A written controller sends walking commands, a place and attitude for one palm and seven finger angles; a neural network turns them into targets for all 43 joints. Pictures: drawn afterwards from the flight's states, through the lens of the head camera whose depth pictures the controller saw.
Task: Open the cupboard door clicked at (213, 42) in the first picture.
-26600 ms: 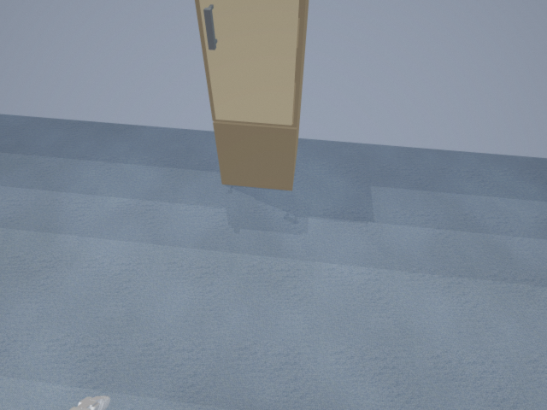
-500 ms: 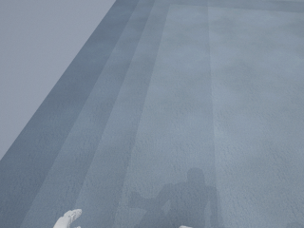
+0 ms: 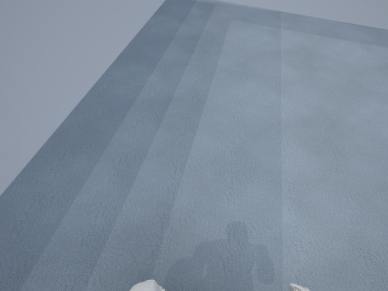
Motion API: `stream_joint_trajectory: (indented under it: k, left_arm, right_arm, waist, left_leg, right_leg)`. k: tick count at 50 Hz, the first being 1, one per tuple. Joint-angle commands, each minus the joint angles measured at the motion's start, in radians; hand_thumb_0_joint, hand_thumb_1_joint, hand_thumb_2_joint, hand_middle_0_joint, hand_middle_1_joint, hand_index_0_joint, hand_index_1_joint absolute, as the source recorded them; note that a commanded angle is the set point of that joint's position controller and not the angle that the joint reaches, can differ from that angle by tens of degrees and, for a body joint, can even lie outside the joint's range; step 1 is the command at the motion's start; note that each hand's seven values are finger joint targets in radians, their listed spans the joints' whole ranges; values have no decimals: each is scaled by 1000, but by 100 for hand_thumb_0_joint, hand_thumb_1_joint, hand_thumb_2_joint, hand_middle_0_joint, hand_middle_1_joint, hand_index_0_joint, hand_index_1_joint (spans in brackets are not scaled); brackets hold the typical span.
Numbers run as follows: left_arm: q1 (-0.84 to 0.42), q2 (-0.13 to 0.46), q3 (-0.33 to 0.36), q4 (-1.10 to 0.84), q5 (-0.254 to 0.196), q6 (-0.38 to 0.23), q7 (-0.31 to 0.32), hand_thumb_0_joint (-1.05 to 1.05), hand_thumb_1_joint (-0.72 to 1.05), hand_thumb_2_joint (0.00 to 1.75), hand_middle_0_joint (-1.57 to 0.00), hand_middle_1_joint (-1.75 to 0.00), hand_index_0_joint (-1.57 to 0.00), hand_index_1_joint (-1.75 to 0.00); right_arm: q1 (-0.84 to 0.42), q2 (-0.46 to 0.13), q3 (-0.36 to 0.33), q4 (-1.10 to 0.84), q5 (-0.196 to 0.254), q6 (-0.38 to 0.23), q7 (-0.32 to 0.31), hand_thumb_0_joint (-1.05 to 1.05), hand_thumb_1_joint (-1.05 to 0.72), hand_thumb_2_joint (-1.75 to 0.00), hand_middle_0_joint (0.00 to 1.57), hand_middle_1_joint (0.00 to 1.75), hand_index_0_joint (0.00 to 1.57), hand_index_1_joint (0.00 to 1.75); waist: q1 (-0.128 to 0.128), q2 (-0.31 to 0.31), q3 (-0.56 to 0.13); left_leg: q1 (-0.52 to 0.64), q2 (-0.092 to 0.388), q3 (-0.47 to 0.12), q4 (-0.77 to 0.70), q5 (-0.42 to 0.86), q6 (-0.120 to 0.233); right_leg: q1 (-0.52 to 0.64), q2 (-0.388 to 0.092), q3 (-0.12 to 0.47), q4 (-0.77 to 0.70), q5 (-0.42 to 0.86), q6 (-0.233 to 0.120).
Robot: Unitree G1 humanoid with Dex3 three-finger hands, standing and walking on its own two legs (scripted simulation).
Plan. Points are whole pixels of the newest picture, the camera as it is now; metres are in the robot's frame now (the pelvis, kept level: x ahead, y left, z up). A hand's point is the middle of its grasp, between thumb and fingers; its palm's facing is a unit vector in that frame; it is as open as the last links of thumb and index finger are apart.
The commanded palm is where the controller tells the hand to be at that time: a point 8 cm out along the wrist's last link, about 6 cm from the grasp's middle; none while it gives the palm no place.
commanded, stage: turn to face it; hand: left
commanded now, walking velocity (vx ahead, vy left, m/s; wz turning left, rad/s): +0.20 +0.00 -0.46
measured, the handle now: out of the picture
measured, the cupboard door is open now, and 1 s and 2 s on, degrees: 53 53 53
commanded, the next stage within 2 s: none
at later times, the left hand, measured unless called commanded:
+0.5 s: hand (128, 259) +0.20 +0.17 -0.15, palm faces +0.24 -0.95 -0.20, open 7.3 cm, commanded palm none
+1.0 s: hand (118, 271) +0.18 +0.18 -0.14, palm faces +0.49 -0.82 -0.31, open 7.4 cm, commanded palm none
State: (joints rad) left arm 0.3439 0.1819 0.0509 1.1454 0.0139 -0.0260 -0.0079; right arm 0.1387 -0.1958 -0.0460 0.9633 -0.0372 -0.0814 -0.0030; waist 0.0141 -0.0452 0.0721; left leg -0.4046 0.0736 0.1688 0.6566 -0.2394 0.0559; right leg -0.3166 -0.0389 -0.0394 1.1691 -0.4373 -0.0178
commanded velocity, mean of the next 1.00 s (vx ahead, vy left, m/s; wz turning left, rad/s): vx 0.00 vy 0.00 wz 0.59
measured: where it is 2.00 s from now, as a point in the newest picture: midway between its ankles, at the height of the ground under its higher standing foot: (204, 290)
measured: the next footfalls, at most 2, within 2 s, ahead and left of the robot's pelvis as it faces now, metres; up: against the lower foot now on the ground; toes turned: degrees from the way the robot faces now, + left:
right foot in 0.28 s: +0.21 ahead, -0.15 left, +0.00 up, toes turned -2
left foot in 0.60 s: +0.20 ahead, +0.11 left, +0.00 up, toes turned +25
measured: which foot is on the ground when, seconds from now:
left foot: down 0.00-0.28, up 0.30-0.58, down 0.60-0.96, up 0.98-1.00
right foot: up 0.00-0.26, down 0.28-0.58, up 0.60-0.94, down 0.96-1.00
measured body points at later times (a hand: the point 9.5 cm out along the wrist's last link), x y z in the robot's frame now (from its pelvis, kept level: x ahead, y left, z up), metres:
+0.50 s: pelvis +0.15 -0.03 +0.02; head +0.18 -0.02 +0.47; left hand +0.19 +0.22 -0.13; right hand +0.22 -0.26 -0.13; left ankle +0.13 +0.08 -0.67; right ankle +0.17 -0.15 -0.72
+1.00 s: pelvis +0.19 -0.06 +0.01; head +0.25 -0.05 +0.45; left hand +0.15 +0.22 -0.12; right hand +0.40 -0.25 -0.15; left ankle +0.16 +0.08 -0.71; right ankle +0.24 -0.16 -0.72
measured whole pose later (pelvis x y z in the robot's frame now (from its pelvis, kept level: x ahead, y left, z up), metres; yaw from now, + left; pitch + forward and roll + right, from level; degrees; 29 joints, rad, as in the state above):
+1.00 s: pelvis +0.19 -0.06 +0.01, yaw +30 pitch +2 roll +1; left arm 0.16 0.23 0.06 0.87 0.02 0.01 0.01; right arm 0.16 -0.25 -0.08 0.90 -0.02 0.06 0.01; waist -0.02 0.04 0.08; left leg -0.45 -0.02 -0.07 0.72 -0.37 -0.03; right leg -0.31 -0.04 -0.05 0.61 -0.34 0.02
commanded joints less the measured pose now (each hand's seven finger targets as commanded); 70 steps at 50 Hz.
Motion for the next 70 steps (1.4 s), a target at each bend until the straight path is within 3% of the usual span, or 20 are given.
stream_joint_trajectory:
  k: [1, 6, 11, 15, 19, 27, 28, 29, 30, 36, 45, 47, 48, 49, 52, 62, 66, 67, 69, 70]
  left_arm:
    - [-22, 21, 12, -105, 15, -10, -17, 0, 90, 90, -20, -30, -20, -30]
    - [-51, -12, -8, -116, 10, 0, -5, 0, 90, 90, -20, -30, -20, -30]
    - [-66, 51, 11, -140, 6, 0, 5, 0, 90, 90, -20, -30, -20, -30]
    - [47, 225, 52, -145, 7, -14, 34, 0, 90, 90, -20, -30, -20, -30]
    - [-94, 150, 36, -193, 11, -8, 44, 0, 90, 90, -20, -30, -20, -30]
    - [-139, 194, 58, -236, 8, 9, 33, 0, 90, 90, -20, -30, -20, -30]
    - [-149, 183, 55, -254, 2, 15, 28, 0, 90, 90, -20, -30, -20, -30]
    - [-151, 122, 47, -292, -6, 25, 22, 0, 90, 90, -20, -30, -20, -30]
    - [-233, 110, 27, -344, 2, 33, 26, 0, 90, 90, -20, -30, -20, -30]
    - [-174, 125, 41, -286, 6, 49, 14, 0, 90, 90, -20, -30, -20, -30]
    - [-131, 130, 35, -319, -2, 39, 19, 0, 90, 90, -20, -30, -20, -30]
    - [-41, 196, 52, -308, 6, 24, 29, 0, 90, 90, -20, -30, -20, -30]
    - [-29, 292, 70, -313, 22, 16, 36, 0, 90, 90, -20, -30, -20, -30]
    - [-62, 306, 54, -329, 14, 22, 37, 0, 90, 90, -20, -30, -20, -30]
    - [-158, 187, 29, -340, 4, 11, 41, 0, 90, 90, -20, -30, -20, -30]
    - [-27, 233, 47, -287, 13, 9, 41, 0, 90, 90, -20, -30, -20, -30]
    - [-67, 244, 60, -286, 7, 12, 32, 0, 90, 90, -20, -30, -20, -30]
    - [-84, 237, 59, -293, 0, 14, 28, 0, 90, 90, -20, -30, -20, -30]
    - [-167, 147, 31, -380, -1, 30, 22, 0, 90, 90, -20, -30, -20, -30]
    - [-225, 161, 29, -384, 5, 46, 31, 0, 90, 90, -20, -30, -20, -30]
  right_arm:
    - [178, -101, -13, 25, 7, -3, -19, 0, -90, -90, 20, 30, 20, 30]
    - [189, -90, -9, 56, 16, 8, -17, 0, -90, -90, 20, 30, 20, 30]
    - [154, -116, -24, 52, 21, 50, -15, 0, -90, -90, 20, 30, 20, 30]
    - [149, -37, -25, 5, 27, 81, -4, 0, -90, -90, 20, 30, 20, 30]
    - [107, -24, -23, 6, 29, 100, 10, 0, -90, -90, 20, 30, 20, 30]
    - [103, -56, -27, -51, 20, 103, 29, 0, -90, -90, 20, 30, 20, 30]
    - [160, -111, -41, -45, 17, 98, 29, 0, -90, -90, 20, 30, 20, 30]
    - [225, -236, -71, -51, 5, 90, 22, 0, -90, -90, 20, 30, 20, 30]
    - [282, -292, -81, -43, 8, 96, 11, 0, -90, -90, 20, 30, 20, 30]
    - [52, -221, -55, -115, 14, 79, -11, 0, -90, -90, 20, 30, 20, 30]
    - [2, -255, -82, -143, 12, 107, 3, 0, -90, -90, 20, 30, 20, 30]
    - [-35, -197, -77, -169, 27, 113, 8, 0, -90, -90, 20, 30, 20, 30]
    - [-35, -125, -63, -194, 31, 112, 15, 0, -90, -90, 20, 30, 20, 30]
    - [-59, -159, -66, -202, 19, 114, 22, 0, -90, -90, 20, 30, 20, 30]
    - [-38, -134, -64, -144, 19, 135, 29, 0, -90, -90, 20, 30, 20, 30]
    - [-144, -85, -29, -149, 31, 132, 40, 0, -90, -90, 20, 30, 20, 30]
    - [-55, -116, -35, -139, 27, 118, 33, 0, -90, -90, 20, 30, 20, 30]
    - [19, -157, -47, -120, 21, 111, 31, 0, -90, -90, 20, 30, 20, 30]
    - [167, -341, -91, -96, 18, 109, 16, 0, -90, -90, 20, 30, 20, 30]
    - [172, -320, -86, -90, 20, 108, 5, 0, -90, -90, 20, 30, 20, 30]
  waist:
    - [-19, 183, -41]
    - [-7, 128, -52]
    - [17, 158, -47]
    - [71, -255, -140]
    - [8, -158, -126]
    - [-33, -85, -108]
    - [-71, 28, -141]
    - [-105, 345, -178]
    - [-140, 342, -179]
    - [-23, 226, -137]
    - [-16, 221, -142]
    - [34, 51, -151]
    - [46, -275, -124]
    - [43, -233, -99]
    - [-30, -169, -68]
    - [38, -163, -102]
    - [-16, -127, -142]
    - [-60, -41, -184]
    - [-131, 336, -222]
    - [-129, 218, -207]
  left_leg:
    - [169, 279, -254, -458, 46, 52]
    - [111, 185, -127, -410, 354, 78]
    - [39, 142, -201, -282, 163, 41]
    - [-157, -47, -98, 354, -428, -93]
    - [-154, 13, -120, 454, -275, -114]
    - [119, -36, -2, -86, -10, -102]
    - [253, -3, -59, -179, 135, -82]
    - [372, 267, -454, -256, 451, 58]
    - [344, 390, -594, -300, 537, 167]
    - [210, 187, -359, -317, 315, 84]
    - [113, 130, -447, -259, 209, 75]
    - [-85, 23, -385, -102, 17, -6]
    - [-261, -143, -184, 162, -281, -101]
    - [-225, -108, -207, 395, -372, -93]
    - [-235, -47, -201, 595, -201, -121]
    - [-80, -56, -62, 140, -213, -118]
    - [135, -73, -32, -112, -65, -88]
    - [307, -37, -70, -213, 102, -61]
    - [488, 387, -585, -263, 691, 208]
    - [450, 371, -574, -259, 610, 211]
  right_leg:
    - [-263, -85, 53, 89, 150, 18]
    - [-60, -65, -40, -350, 202, 53]
    - [125, -14, -88, -601, 282, 68]
    - [303, -487, 308, -878, 558, -145]
    - [227, -355, 16, -807, 688, -106]
    - [120, -318, -156, -633, 548, -19]
    - [34, -285, -180, -506, 450, 25]
    - [-203, -136, -206, -262, -38, 106]
    - [-273, -79, -72, -79, -271, 107]
    - [-251, -71, 42, -23, 47, 111]
    - [34, 31, -10, -521, 69, 84]
    - [264, -85, 93, -831, 143, 48]
    - [310, -378, 396, -941, 177, -66]
    - [168, -465, 385, -929, 268, -134]
    - [175, -291, 128, -814, 602, -91]
    - [330, -322, -30, -729, 858, -88]
    - [236, -321, -103, -597, 782, -37]
    - [127, -299, -140, -460, 693, 11]
    - [-296, -87, -83, -61, -257, 109]
    - [-329, -100, 6, 9, -210, 106]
